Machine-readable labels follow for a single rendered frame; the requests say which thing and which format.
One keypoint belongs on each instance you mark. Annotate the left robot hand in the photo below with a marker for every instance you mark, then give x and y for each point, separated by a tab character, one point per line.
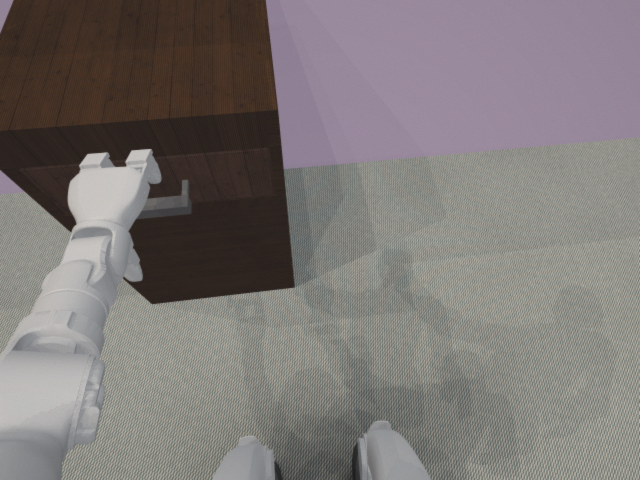
102	191

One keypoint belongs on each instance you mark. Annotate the handle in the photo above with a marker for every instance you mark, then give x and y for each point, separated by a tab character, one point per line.
168	206

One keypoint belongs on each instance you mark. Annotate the robot left shin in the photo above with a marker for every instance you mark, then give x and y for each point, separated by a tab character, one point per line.
248	440

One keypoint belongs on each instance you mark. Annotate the drawer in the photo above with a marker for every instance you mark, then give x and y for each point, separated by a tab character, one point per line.
212	176

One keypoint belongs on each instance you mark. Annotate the cabinet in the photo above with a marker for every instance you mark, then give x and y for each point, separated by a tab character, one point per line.
79	77

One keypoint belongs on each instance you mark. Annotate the robot left forearm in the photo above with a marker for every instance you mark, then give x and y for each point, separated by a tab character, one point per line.
70	313

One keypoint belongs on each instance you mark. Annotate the right robot thigh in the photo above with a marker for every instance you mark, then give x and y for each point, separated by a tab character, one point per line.
386	455

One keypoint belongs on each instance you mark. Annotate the left robot upper arm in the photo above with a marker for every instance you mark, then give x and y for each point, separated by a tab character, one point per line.
49	402

